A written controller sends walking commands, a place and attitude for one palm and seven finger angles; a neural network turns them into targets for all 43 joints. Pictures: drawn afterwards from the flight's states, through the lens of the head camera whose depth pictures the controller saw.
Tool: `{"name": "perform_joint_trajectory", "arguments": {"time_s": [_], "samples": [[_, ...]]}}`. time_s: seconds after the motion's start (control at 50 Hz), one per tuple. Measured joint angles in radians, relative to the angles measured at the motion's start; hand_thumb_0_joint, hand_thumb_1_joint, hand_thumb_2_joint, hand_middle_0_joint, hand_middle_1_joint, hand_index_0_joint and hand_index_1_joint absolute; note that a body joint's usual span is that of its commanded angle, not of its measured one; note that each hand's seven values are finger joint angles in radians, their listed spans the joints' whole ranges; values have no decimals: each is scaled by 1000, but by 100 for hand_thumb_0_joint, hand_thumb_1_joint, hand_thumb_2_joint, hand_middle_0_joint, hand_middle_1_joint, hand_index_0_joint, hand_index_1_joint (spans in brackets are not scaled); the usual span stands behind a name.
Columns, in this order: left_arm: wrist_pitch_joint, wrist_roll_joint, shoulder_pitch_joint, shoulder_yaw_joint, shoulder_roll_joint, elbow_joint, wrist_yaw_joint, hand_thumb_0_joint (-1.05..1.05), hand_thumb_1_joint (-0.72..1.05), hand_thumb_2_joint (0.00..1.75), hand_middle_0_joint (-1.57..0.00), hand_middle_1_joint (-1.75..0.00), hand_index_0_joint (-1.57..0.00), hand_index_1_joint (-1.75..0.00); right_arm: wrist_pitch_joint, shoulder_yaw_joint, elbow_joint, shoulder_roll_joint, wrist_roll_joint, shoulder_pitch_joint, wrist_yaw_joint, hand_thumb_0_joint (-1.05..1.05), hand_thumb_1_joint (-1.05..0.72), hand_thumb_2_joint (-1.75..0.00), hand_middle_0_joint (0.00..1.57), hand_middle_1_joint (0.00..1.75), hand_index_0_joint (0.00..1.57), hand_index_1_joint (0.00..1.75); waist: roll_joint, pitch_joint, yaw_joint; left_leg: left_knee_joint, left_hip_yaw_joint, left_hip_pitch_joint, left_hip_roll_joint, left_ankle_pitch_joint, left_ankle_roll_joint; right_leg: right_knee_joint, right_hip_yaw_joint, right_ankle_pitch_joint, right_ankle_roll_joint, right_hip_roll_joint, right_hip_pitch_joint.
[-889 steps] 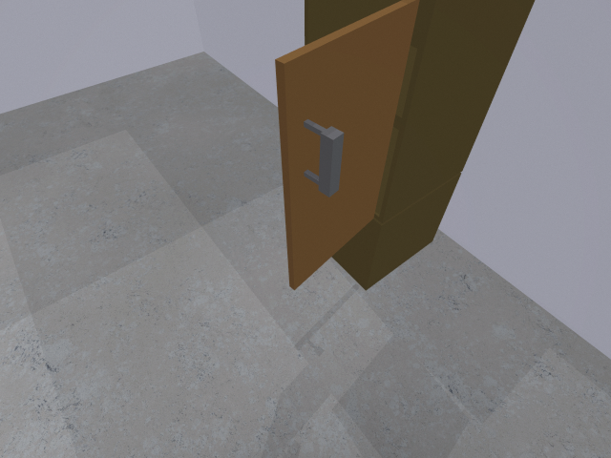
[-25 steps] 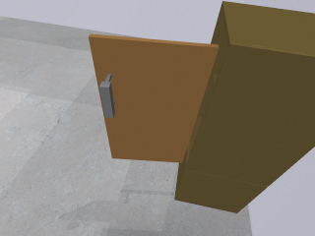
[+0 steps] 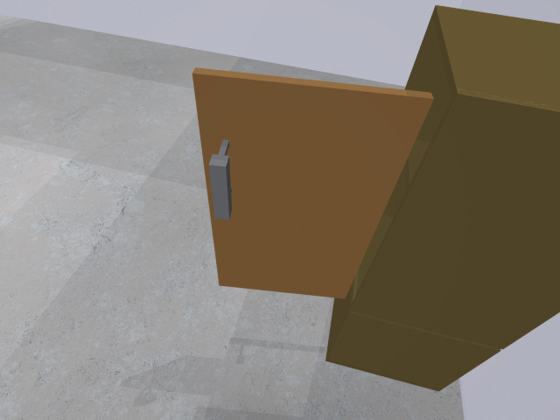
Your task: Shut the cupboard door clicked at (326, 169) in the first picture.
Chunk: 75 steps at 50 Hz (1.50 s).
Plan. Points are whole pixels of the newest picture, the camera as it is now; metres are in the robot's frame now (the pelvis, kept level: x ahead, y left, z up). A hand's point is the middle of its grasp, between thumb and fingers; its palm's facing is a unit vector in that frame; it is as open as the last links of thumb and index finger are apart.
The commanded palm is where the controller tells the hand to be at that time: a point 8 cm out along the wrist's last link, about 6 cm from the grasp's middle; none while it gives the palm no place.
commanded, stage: come to a stop and stand still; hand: left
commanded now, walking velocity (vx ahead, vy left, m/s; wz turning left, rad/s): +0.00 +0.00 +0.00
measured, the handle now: (224, 179) +0.47 +0.14 +0.08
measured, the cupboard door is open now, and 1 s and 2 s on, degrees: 99 99 99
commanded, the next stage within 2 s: look again from close up in 0.52 s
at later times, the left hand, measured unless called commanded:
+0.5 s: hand out of the picture +0.05 +0.19 -0.18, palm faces +0.00 -0.98 -0.17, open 7.4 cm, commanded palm none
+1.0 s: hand out of the picture +0.03 +0.18 -0.18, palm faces +0.00 -0.99 -0.15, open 7.4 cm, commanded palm none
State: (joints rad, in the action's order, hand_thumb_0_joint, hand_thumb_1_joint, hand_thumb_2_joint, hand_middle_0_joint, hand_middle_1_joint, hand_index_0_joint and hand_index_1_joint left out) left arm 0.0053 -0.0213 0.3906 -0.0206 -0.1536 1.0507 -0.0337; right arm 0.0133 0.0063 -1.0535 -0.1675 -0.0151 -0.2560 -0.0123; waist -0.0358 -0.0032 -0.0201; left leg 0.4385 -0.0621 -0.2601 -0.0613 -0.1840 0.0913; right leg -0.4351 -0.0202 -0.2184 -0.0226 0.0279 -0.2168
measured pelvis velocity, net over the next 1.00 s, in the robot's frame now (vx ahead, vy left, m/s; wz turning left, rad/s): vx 0.04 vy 0.01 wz -0.01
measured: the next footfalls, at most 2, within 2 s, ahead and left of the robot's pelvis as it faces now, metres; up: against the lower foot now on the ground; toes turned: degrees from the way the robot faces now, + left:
right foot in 1.46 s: +0.11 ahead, -0.10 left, +0.00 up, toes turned +1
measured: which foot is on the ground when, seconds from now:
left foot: down 0.00-1.00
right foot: down 0.00-1.00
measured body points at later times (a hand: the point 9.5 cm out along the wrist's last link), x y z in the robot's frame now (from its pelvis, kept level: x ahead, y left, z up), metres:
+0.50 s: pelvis +0.04 +0.01 +0.00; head +0.04 +0.04 +0.45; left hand +0.05 +0.24 -0.17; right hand +0.06 -0.22 -0.14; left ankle +0.03 +0.06 -0.74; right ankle +0.01 -0.14 -0.74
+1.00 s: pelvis +0.04 +0.01 +0.00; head +0.06 +0.04 +0.45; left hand +0.03 +0.23 -0.17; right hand +0.05 -0.21 -0.15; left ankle +0.03 +0.06 -0.74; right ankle +0.01 -0.14 -0.74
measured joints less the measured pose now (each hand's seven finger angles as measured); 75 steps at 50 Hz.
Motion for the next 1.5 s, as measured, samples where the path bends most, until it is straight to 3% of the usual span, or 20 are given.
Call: {"name": "perform_joint_trajectory", "arguments": {"time_s": [0.5, 1.28, 1.3, 1.32, 1.36, 1.42, 1.46, 1.5], "samples": [[-2, 7, -109, 0, -36, 0, -9, 0, 91, 90, -20, -30, -20, -30, 14, 18, -55, 7, 4, 14, -12, 0, -92, -90, 20, 30, 20, 30, -11, 29, 13, -40, -13, 91, -25, -38, 19, 36, 16, -35, -27, 23, 86], [5, 2, -67, -10, -4, 47, -15, 0, 91, 90, -20, -30, -20, -30, 16, 17, -75, 18, 8, -8, -18, 1, -91, -90, 20, 30, 20, 30, -12, 28, 11, -54, -4, 108, -24, -38, 12, 53, 8, -37, -25, 21, 108], [-61, 24, -23, 32, -3, -121, -8, 1, 91, 90, -20, -30, -20, -30, 32, 20, -26, 17, 14, -22, -23, 1, -92, -90, 20, 30, 20, 30, -13, 41, 27, -34, 4, 94, -25, -41, 10, 16, -4, -43, -18, 23, 87], [-92, 50, 33, 40, -17, -333, -29, 1, 92, 90, -21, -30, -20, -30, 87, 32, 28, 14, 32, -46, -42, 1, -92, -90, 20, 30, 20, 30, -17, 58, 35, -21, 12, 89, -25, -43, 6, -77, -5, -70, -3, 18, 52], [-31, 98, 102, 37, -56, -640, -76, 2, 93, 90, -21, -30, -21, -31, 204, 40, 90, 4, 43, -94, -62, 1, -92, -90, 20, 30, 20, 30, -15, 39, 36, -32, 22, 88, -30, -34, -7, -220, 2, -123, 25, 0, -18], [35, 150, 55, 31, -73, -896, -88, 3, 94, 90, -23, -32, -22, -33, 283, 19, 178, -40, 46, -123, -32, 1, -91, -90, 20, 30, 20, 30, 28, -10, 51, 26, 46, 37, -40, -46, -15, -209, -31, -120, 44, -12, -75], [146, 166, -28, 59, -70, -945, -45, 2, 94, 90, -24, -34, -24, -35, 304, 11, 241, -67, 36, -97, -12, 1, -91, -90, 20, 30, 20, 30, 26, -33, 64, 136, 32, -46, -60, -89, -18, -174, -23, -106, 56, -6, -135], [269, 200, -99, 96, -46, -917, 40, 2, 93, 90, -27, -37, -26, -38, 301, 0, 290, -86, 24, -51, 4, 1, -91, -90, 20, 30, 20, 30, 40, -65, 76, 256, 20, -147, -48, -140, -21, -281, -18, -78, 58, -16, -241]]}}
